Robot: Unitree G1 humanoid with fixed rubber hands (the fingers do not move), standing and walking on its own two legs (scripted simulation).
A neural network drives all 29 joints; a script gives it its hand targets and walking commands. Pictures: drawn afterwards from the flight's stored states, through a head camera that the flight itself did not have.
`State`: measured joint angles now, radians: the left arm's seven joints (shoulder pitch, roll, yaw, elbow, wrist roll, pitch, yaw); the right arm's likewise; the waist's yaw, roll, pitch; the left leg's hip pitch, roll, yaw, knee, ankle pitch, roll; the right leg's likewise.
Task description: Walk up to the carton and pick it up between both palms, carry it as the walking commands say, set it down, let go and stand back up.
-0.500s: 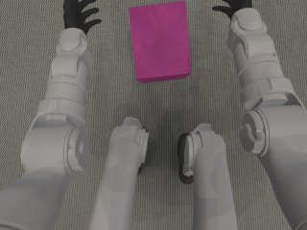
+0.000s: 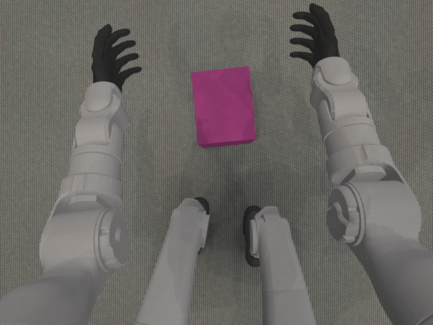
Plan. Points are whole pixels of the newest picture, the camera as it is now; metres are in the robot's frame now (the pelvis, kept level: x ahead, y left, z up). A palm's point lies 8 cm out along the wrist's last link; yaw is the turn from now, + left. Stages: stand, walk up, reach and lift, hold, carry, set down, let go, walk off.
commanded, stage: set down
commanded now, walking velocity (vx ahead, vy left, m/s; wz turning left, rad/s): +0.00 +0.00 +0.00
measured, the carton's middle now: (223, 111) +0.51 +0.04 -0.51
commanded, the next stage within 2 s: let go in 0.32 s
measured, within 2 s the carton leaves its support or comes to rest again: neither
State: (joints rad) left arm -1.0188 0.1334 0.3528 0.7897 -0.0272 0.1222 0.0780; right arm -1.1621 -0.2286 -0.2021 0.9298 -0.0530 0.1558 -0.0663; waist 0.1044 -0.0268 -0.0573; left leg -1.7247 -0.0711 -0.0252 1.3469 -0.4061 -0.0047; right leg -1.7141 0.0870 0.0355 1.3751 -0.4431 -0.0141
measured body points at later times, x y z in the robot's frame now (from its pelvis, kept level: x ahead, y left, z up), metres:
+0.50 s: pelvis +0.02 +0.01 +0.09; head +0.32 +0.01 +0.43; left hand +0.46 +0.23 -0.04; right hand +0.51 -0.13 -0.04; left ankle +0.08 +0.11 -0.56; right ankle +0.07 -0.10 -0.56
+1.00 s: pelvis +0.09 +0.01 +0.17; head +0.20 +0.01 +0.60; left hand +0.30 +0.24 +0.08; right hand +0.35 -0.20 +0.07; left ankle +0.08 +0.11 -0.56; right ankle +0.07 -0.10 -0.56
